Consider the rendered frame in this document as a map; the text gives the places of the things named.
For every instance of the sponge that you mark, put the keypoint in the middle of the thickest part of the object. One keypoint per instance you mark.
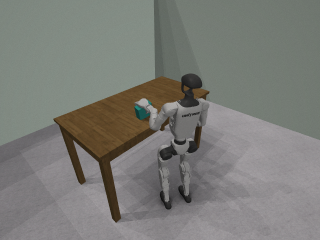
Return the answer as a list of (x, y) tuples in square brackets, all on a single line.
[(140, 112)]

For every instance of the left robot forearm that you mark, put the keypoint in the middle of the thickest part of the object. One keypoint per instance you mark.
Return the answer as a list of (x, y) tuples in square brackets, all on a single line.
[(153, 114)]

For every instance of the right robot shin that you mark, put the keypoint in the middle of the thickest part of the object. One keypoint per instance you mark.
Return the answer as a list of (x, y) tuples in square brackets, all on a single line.
[(185, 179)]

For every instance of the robot left hand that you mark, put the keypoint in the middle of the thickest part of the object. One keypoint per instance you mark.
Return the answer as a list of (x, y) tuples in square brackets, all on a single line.
[(142, 103)]

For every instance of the table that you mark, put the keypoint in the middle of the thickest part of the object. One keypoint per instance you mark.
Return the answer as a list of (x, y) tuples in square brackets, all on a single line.
[(109, 127)]

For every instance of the right robot foot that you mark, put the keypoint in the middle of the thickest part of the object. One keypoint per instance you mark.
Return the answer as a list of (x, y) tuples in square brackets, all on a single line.
[(187, 198)]

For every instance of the robot right upper arm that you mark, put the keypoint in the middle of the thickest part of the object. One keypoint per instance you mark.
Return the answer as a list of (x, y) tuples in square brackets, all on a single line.
[(204, 112)]

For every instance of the robot left upper arm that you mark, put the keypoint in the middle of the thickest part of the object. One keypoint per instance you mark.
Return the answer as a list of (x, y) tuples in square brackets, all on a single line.
[(167, 110)]

